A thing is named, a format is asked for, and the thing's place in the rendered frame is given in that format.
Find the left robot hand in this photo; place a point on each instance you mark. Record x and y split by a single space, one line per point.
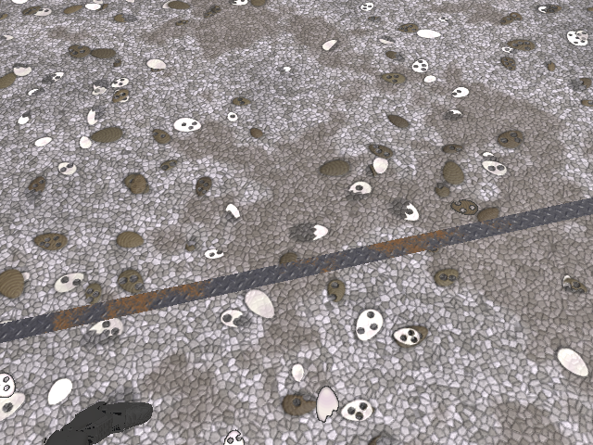
99 421

